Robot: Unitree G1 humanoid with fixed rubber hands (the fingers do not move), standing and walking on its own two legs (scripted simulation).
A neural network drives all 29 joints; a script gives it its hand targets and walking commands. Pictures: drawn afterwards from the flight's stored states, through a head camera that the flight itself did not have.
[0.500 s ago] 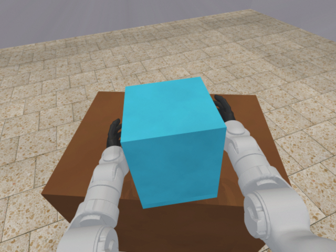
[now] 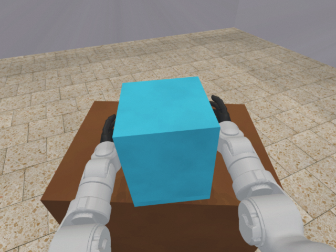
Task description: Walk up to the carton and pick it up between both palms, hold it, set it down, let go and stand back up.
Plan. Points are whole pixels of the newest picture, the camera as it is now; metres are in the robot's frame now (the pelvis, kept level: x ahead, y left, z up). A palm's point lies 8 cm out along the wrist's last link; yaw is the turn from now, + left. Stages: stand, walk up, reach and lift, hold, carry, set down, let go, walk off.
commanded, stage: reach and lift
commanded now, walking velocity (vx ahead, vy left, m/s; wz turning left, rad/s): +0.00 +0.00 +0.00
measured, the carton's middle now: (166, 141) +0.40 +0.04 +0.10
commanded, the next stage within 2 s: hold in 1.48 s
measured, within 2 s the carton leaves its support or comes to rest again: neither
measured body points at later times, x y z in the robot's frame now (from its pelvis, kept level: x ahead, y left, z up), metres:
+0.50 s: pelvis +0.01 +0.01 +0.00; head -0.01 +0.01 +0.45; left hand +0.39 +0.19 +0.14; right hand +0.43 -0.10 +0.15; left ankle +0.03 +0.13 -0.74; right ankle +0.05 -0.11 -0.74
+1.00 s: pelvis +0.00 +0.01 +0.00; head -0.03 +0.01 +0.45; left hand +0.38 +0.20 +0.14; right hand +0.42 -0.09 +0.17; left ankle +0.03 +0.13 -0.74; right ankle +0.05 -0.11 -0.74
